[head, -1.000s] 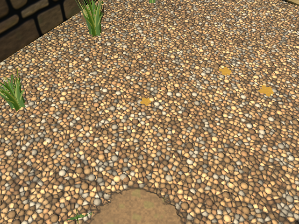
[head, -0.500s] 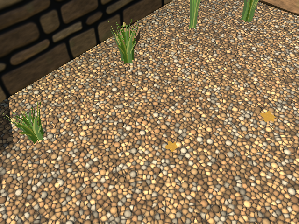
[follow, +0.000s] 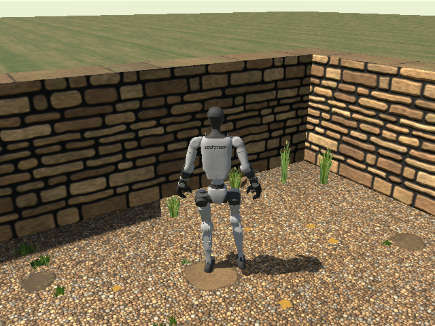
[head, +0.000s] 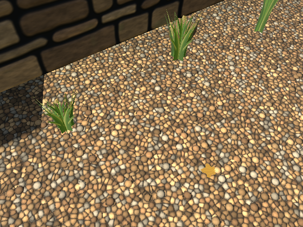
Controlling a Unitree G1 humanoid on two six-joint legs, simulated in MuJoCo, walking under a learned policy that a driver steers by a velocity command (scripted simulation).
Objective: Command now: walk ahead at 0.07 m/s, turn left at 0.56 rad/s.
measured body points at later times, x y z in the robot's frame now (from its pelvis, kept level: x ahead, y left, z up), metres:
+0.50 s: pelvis +0.09 -0.02 +0.01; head +0.12 -0.03 +0.46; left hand +0.06 +0.27 -0.10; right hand +0.35 -0.22 -0.08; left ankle +0.12 +0.14 -0.69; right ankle +0.08 -0.17 -0.73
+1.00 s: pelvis +0.16 +0.03 +0.00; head +0.17 +0.02 +0.45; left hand +0.18 +0.32 -0.11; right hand +0.38 -0.15 -0.12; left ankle +0.13 +0.14 -0.73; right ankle +0.21 -0.10 -0.73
